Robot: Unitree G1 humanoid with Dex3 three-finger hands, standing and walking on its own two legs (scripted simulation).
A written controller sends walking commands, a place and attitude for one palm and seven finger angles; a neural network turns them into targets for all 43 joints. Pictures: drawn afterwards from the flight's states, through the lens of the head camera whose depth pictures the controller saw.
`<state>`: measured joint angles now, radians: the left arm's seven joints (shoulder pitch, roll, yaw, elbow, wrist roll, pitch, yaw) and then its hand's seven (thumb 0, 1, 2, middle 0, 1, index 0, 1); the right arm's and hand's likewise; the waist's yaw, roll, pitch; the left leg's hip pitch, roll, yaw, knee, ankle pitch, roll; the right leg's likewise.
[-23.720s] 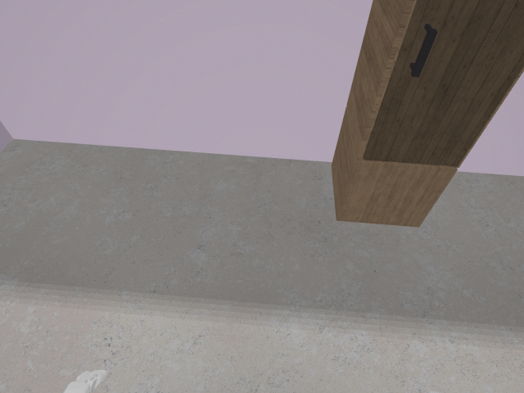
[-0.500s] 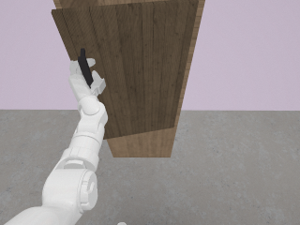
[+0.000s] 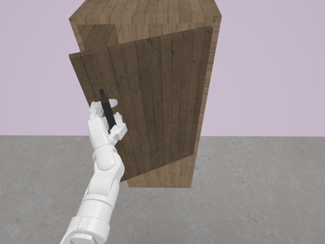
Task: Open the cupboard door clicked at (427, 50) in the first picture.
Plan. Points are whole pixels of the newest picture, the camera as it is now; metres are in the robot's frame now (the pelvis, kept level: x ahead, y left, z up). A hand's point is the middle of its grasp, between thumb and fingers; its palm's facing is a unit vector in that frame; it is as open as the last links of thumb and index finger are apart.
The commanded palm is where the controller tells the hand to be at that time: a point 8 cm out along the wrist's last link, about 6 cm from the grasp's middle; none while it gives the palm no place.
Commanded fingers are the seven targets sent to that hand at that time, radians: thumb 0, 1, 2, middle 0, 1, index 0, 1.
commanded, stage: pull the door open along its arc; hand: left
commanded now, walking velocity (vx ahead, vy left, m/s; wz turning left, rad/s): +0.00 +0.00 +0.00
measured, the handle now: (108, 113) +0.43 +0.15 +0.11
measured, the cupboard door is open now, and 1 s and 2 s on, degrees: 24 41 44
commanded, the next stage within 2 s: open thumb and fingers to let go in 0.32 s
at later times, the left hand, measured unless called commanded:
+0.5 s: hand (144, 146) +0.32 +0.05 +0.11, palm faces +0.37 -0.93 -0.02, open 5.7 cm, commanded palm +0.27 +0.09 +0.10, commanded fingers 0.00 0.55 0.75 -0.38 -1.31 -0.38 -1.31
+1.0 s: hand (145, 144) +0.32 +0.05 +0.11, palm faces +0.37 -0.93 +0.00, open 13.2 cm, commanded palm +0.28 +0.09 +0.10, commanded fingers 0.00 -0.50 0.30 -0.23 -0.80 -0.23 -0.80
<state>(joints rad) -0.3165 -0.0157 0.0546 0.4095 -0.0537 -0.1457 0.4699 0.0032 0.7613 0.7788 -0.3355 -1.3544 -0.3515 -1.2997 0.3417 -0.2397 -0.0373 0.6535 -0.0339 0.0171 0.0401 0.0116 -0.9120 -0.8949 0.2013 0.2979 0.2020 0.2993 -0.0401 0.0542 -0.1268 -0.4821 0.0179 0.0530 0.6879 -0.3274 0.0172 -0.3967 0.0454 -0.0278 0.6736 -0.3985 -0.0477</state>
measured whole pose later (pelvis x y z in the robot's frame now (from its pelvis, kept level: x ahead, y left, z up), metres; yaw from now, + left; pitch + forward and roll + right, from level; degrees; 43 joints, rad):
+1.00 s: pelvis -0.02 -0.02 +0.00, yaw +3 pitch +2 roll +0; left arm -0.21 -0.13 -0.16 0.25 0.02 0.00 0.60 0.00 -0.36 0.35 -0.30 -1.15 -0.33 -1.15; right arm 0.19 -0.21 -0.01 0.65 -0.04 0.10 -0.02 0.01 -0.91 -0.90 0.20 0.30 0.20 0.30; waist -0.02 0.04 -0.06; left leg -0.40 0.01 0.00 0.65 -0.28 -0.01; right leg -0.31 0.04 -0.08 0.66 -0.38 -0.07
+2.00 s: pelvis -0.02 +0.00 +0.01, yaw +0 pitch +0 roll +0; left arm 0.06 0.08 -0.18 0.01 -0.10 -0.07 0.07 -0.01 -0.50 0.30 -0.20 -0.34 -0.19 -0.32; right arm 0.21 -0.20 0.05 0.53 0.01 0.06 -0.01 0.01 -0.91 -0.89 0.20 0.30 0.20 0.30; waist -0.01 0.03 -0.03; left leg -0.35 0.00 0.05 0.64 -0.29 0.02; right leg -0.26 0.03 -0.03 0.64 -0.37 -0.04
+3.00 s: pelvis -0.01 +0.00 +0.00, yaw +2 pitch +0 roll +0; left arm 0.43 0.22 0.08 -0.32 -0.26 -0.05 -0.18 -0.01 -0.50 0.30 -0.15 -0.30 -0.15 -0.30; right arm 0.25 -0.24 0.05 0.52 0.04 -0.13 -0.06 0.01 -0.91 -0.90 0.20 0.30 0.20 0.30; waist 0.02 0.06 -0.07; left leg -0.36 0.00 0.02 0.67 -0.32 0.02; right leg -0.26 0.03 -0.06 0.65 -0.40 -0.04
